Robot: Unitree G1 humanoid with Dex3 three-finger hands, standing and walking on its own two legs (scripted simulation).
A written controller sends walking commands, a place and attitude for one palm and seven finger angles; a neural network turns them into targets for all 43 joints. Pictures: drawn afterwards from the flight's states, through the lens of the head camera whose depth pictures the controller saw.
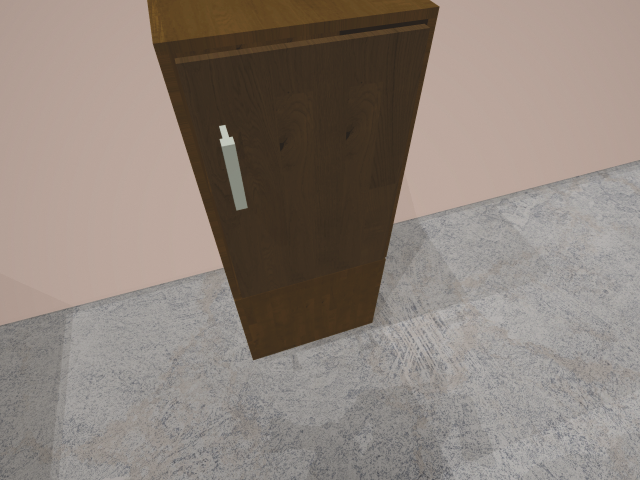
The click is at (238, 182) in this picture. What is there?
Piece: cupboard door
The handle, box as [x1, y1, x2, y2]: [219, 125, 247, 210]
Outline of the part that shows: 219,126 222,136 220,142 236,210 247,207 234,142 232,137 228,136 225,125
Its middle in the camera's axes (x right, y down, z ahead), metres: -0.15 -0.12 +0.64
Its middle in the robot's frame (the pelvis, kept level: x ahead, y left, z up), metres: +0.56 +0.18 +0.06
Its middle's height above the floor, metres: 0.83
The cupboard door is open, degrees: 0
